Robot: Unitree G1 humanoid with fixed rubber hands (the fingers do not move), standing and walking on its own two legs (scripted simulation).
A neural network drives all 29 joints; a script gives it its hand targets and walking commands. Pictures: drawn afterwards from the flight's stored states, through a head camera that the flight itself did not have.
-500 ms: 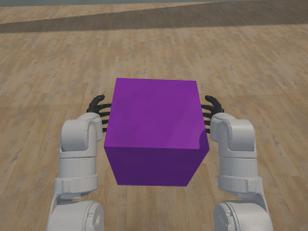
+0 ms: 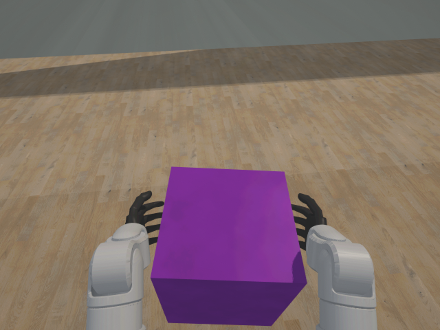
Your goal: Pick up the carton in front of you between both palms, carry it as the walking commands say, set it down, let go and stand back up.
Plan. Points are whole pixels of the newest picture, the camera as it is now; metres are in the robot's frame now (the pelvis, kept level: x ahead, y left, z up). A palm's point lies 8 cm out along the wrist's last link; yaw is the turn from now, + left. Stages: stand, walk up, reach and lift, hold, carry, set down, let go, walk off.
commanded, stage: carry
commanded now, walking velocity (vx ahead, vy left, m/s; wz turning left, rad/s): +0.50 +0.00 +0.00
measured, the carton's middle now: (223, 250) +0.29 +0.00 +0.01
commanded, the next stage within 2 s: none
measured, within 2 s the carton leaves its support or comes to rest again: neither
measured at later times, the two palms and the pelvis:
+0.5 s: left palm (143, 138) +0.56 +0.19 +0.09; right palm (263, 136) +0.55 -0.11 +0.09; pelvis +0.29 +0.04 +0.00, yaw -2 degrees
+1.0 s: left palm (169, 88) +0.82 +0.15 +0.09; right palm (260, 90) +0.82 -0.15 +0.08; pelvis +0.55 +0.00 +0.01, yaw +1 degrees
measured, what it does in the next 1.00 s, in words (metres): walks ahead: left foot, then right foot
